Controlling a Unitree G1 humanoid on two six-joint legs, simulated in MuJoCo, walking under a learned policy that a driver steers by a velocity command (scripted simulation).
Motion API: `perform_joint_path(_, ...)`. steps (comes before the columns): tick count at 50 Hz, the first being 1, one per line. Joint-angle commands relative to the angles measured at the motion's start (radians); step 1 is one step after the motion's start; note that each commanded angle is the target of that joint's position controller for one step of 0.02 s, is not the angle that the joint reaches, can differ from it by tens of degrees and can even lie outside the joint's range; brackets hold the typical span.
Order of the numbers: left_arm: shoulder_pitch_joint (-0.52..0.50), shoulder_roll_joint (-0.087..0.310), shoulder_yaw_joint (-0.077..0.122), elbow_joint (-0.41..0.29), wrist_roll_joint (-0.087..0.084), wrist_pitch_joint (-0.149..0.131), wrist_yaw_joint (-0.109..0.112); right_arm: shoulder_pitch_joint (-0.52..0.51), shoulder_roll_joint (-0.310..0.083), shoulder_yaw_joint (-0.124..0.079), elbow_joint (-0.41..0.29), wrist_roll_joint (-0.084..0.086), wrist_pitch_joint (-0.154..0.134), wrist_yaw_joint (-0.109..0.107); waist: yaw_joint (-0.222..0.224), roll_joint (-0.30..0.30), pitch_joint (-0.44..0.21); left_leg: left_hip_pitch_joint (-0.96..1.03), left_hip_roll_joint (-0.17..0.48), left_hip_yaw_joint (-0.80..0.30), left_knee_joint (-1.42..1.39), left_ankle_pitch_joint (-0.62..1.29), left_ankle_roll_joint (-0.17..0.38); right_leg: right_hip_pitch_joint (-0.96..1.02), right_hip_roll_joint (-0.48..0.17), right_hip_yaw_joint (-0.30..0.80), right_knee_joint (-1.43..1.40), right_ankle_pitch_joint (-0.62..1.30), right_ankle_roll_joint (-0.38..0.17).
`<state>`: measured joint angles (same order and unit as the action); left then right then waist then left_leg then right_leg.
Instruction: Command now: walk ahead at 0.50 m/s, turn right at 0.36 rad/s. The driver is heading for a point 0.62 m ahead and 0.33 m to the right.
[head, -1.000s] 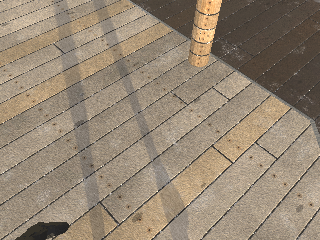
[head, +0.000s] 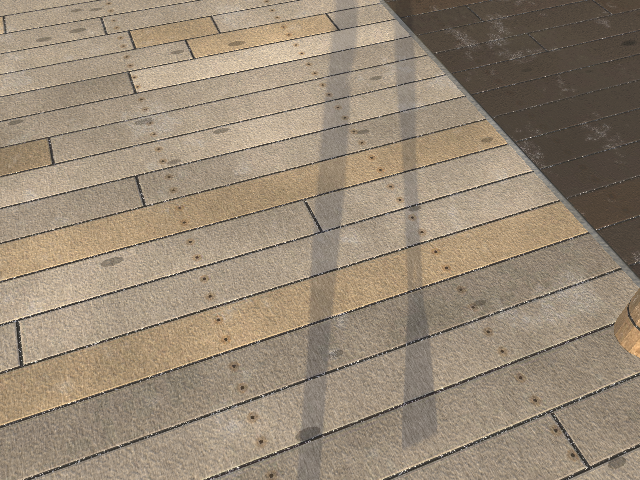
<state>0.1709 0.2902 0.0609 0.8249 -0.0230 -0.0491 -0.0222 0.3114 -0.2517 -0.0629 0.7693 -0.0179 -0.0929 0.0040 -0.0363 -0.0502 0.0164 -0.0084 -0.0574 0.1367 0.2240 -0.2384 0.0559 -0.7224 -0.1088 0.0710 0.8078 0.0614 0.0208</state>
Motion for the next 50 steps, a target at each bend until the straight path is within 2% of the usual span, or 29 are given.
perform_joint_path(1,-0.117,0.029,-0.003,-0.094,0.003,-0.016,-0.018,-0.011,-0.158,-0.042,-0.038,0.008,-0.011,-0.012,-0.029,0.089,0.067,-0.03,0.287,-0.029,-0.101,0.329,0.112,0.014,0.009,-0.039,-0.118,0.077,-0.018)
perform_joint_path(4,-0.169,0.03,-0.006,-0.139,0.005,-0.018,-0.039,0.022,-0.172,-0.05,-0.011,0.021,0.012,-0.018,-0.044,0.09,0.082,0.098,0.328,-0.007,-0.037,0.44,0.103,-0.036,0.025,-0.078,-0.177,-0.03,-0.051)
perform_joint_path(6,-0.155,0.048,0.002,-0.162,0.004,-0.016,-0.051,0.002,-0.196,-0.057,-0.011,0.027,0.03,-0.027,-0.016,0.118,0.053,0.142,0.338,0.019,0.055,0.694,0.08,0.018,0.064,-0.127,-0.195,-0.136,-0.085)
perform_joint_path(8,-0.038,0.099,0.028,-0.153,0.003,-0.009,-0.051,-0.019,-0.226,-0.063,-0.018,0.03,0.048,-0.04,0.057,0.159,-0.043,0.147,0.326,0.044,0.255,1.024,0.05,0.202,0.141,-0.187,-0.18,-0.237,-0.131)
perform_joint_path(9,0.109,0.148,0.055,-0.123,0.001,-0.008,-0.041,-0.038,-0.227,-0.06,-0.021,0.034,0.053,-0.045,0.143,0.142,-0.121,0.072,0.291,0.069,0.456,1.025,0.02,0.418,0.181,-0.189,-0.237,-0.191,-0.168)
perform_joint_path(10,0.258,0.228,0.086,-0.099,0.001,0.001,-0.021,-0.023,-0.2,-0.046,-0.035,0.022,0.044,-0.049,0.207,0.047,-0.22,-0.155,0.246,0.07,0.751,0.73,-0.023,0.723,0.082,-0.001,-0.266,-0.155,-0.227)
perform_joint_path(11,0.229,0.314,0.102,-0.121,-0.01,0.0,-0.012,0.07,-0.059,-0.002,-0.083,-0.002,0.012,-0.03,0.095,-0.245,-0.323,-0.627,-0.004,-0.013,1.18,-0.244,-0.109,1.084,-0.193,0.602,-0.366,-0.257,-0.457)
perform_joint_path(12,0.259,0.238,0.075,-0.134,0.0,-0.007,-0.014,0.001,-0.133,-0.008,-0.088,0.028,-0.034,-0.007,0.162,-0.108,-0.438,-0.75,0.006,-0.263,1.264,-0.321,-0.078,1.163,-0.227,0.77,-0.485,-0.355,-0.464)
perform_joint_path(13,0.24,0.181,0.062,-0.131,0.008,-0.013,-0.011,-0.097,-0.167,-0.015,-0.117,0.066,-0.053,0.004,0.178,-0.055,-0.307,-0.807,0.059,-0.266,1.231,-0.258,-0.052,1.082,-0.193,0.607,-0.49,-0.328,-0.404)
perform_joint_path(14,0.178,0.16,0.055,-0.136,0.005,-0.019,-0.012,-0.127,-0.151,-0.008,-0.131,0.055,-0.061,0.001,0.126,0.046,-0.18,-0.795,0.105,-0.252,1.113,-0.186,-0.041,0.911,-0.148,0.484,-0.495,-0.228,-0.365)
perform_joint_path(15,0.116,0.111,0.04,-0.145,0.003,-0.02,-0.011,-0.162,-0.158,-0.016,-0.123,0.018,-0.056,-0.009,0.095,0.092,-0.114,-0.732,0.141,-0.234,1.009,-0.147,-0.039,0.779,-0.1,0.379,-0.512,-0.128,-0.323)
perform_joint_path(16,0.082,0.118,0.038,-0.166,0.017,-0.021,-0.004,-0.126,-0.162,-0.021,-0.129,0.013,-0.046,-0.009,0.051,0.027,-0.093,-0.663,0.149,-0.239,0.986,-0.128,-0.051,0.675,-0.096,0.359,-0.528,-0.032,-0.346)
perform_joint_path(19,0.061,0.133,0.043,-0.181,0.013,-0.022,0.009,-0.092,-0.14,-0.018,-0.122,0.005,-0.015,-0.01,0.015,0.031,-0.06,-0.601,0.161,-0.212,0.836,-0.104,-0.095,0.528,-0.055,0.272,-0.567,0.062,-0.341)
perform_joint_path(23,0.096,0.171,0.055,-0.172,0.0,-0.011,0.03,-0.229,-0.088,0.006,-0.155,0.0,-0.007,-0.009,0.063,-0.004,-0.034,-0.539,0.113,-0.179,0.529,0.171,-0.132,0.433,0.026,0.167,-0.561,0.014,-0.277)
perform_joint_path(24,0.105,0.183,0.057,-0.171,0.005,-0.003,0.029,-0.256,-0.097,0.004,-0.157,-0.004,-0.012,-0.006,0.077,-0.016,-0.038,-0.504,0.095,-0.175,0.474,0.237,-0.135,0.42,0.036,0.166,-0.552,-0.012,-0.258)
perform_joint_path(28,0.165,0.166,0.055,-0.155,-0.002,0.015,0.03,-0.334,-0.128,-0.006,-0.177,0.02,-0.026,0.009,0.109,-0.043,-0.038,-0.462,0.057,-0.2,0.324,0.263,-0.125,0.491,0.011,0.26,-0.482,-0.145,-0.226)
perform_joint_path(30,0.164,0.165,0.056,-0.157,0.002,0.018,0.032,-0.312,-0.157,-0.022,-0.175,0.024,-0.035,0.016,0.087,-0.066,-0.042,-0.427,0.052,-0.214,0.282,0.191,-0.098,0.544,-0.013,0.329,-0.425,-0.175,-0.207)
perform_joint_path(32,0.13,0.141,0.049,-0.172,0.005,0.018,0.032,-0.188,-0.185,-0.043,-0.145,0.021,-0.047,0.012,0.011,-0.085,-0.077,-0.26,0.054,-0.199,0.216,0.176,-0.05,0.534,0.021,0.337,-0.314,-0.12,-0.169)
perform_joint_path(33,0.119,0.086,0.029,-0.19,0.013,0.012,0.028,-0.061,-0.23,-0.06,-0.13,0.002,-0.054,0.006,-0.052,-0.026,-0.185,-0.043,0.172,-0.297,0.225,0.151,0.008,0.455,0.076,0.275,-0.096,-0.155,-0.131)
perform_joint_path(34,0.227,0.009,0.004,-0.215,0.011,0.003,0.03,0.057,-0.319,-0.08,-0.116,-0.02,-0.048,0.0,-0.03,0.215,-0.329,0.302,0.406,-0.665,0.192,0.049,0.144,0.166,0.218,0.132,0.25,-0.496,-0.061)
perform_joint_path(35,0.284,0.06,0.004,-0.221,-0.014,-0.005,0.028,0.089,-0.295,-0.078,-0.09,0.004,-0.038,0.01,-0.016,0.399,-0.352,0.357,0.51,-0.985,0.1,-0.214,0.233,-0.053,0.185,0.104,0.46,-0.664,-0.042)
perform_joint_path(36,0.218,0.153,0.027,-0.203,-0.019,0.0,0.03,0.029,-0.199,-0.055,-0.114,0.013,-0.035,0.008,-0.043,0.247,-0.212,0.247,0.462,-0.862,0.075,-0.293,0.194,-0.107,0.13,0.12,0.543,-0.568,-0.03)
perform_joint_path(38,0.094,0.151,0.033,-0.232,-0.003,0.004,0.024,-0.042,-0.145,-0.034,-0.114,0.001,-0.017,0.001,-0.034,0.121,-0.056,0.029,0.366,-0.576,0.068,-0.073,0.14,-0.076,0.069,0.076,0.516,-0.434,-0.019)
perform_joint_path(39,0.079,0.143,0.04,-0.242,0.0,0.007,0.017,-0.068,-0.127,-0.026,-0.111,-0.003,-0.016,-0.002,-0.011,0.131,-0.023,-0.045,0.333,-0.493,0.046,0.008,0.128,-0.039,0.043,0.074,0.469,-0.394,-0.018)
perform_joint_path(41,0.091,0.104,0.035,-0.247,-0.009,0.019,0.006,-0.082,-0.126,-0.024,-0.1,-0.001,-0.018,-0.003,0.013,0.164,-0.004,-0.121,0.306,-0.38,-0.002,0.087,0.126,0.019,0.023,0.042,0.407,-0.368,-0.013)
perform_joint_path(43,0.057,0.059,0.022,-0.265,-0.011,0.028,0.008,-0.072,-0.139,-0.029,-0.08,0.013,-0.018,-0.004,0.011,0.151,0.017,-0.132,0.315,-0.311,-0.038,0.138,0.142,-0.001,0.009,0.021,0.319,-0.357,-0.003)
perform_joint_path(44,0.035,0.05,0.017,-0.274,-0.007,0.028,0.009,-0.061,-0.157,-0.034,-0.07,0.012,-0.016,-0.005,0.005,0.139,0.019,-0.121,0.326,-0.289,-0.048,0.167,0.15,-0.014,0.004,0.018,0.274,-0.328,0.001)
perform_joint_path(45,0.018,0.053,0.015,-0.28,0.01,0.026,0.008,-0.069,-0.175,-0.038,-0.065,0.011,-0.011,-0.007,0.004,0.137,0.017,-0.113,0.324,-0.252,-0.047,0.222,0.149,-0.017,-0.003,0.015,0.225,-0.272,0.003)
perform_joint_path(50,-0.098,0.036,0.002,-0.299,0.016,0.01,-0.01,-0.071,-0.203,-0.04,-0.026,0.02,0.005,-0.015,-0.026,0.107,0.034,-0.092,0.287,-0.08,-0.025,0.435,0.102,0.078,0.031,-0.053,-0.061,-0.063,-0.016)
